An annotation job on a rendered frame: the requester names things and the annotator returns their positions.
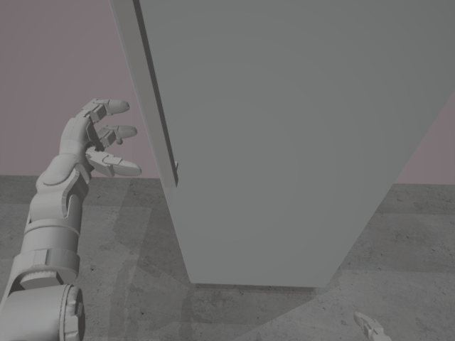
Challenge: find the fridge door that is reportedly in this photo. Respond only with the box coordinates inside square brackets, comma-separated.
[109, 0, 455, 288]

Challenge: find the robot left hand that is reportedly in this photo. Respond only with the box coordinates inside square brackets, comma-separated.
[59, 99, 141, 178]

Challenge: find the robot left upper arm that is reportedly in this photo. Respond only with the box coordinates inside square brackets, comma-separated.
[0, 284, 85, 341]

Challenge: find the robot left forearm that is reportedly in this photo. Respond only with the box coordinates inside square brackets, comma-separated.
[0, 154, 92, 315]

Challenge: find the robot right hand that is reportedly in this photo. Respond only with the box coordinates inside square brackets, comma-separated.
[354, 312, 392, 341]

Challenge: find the handle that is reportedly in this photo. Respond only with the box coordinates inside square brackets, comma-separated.
[113, 0, 178, 188]

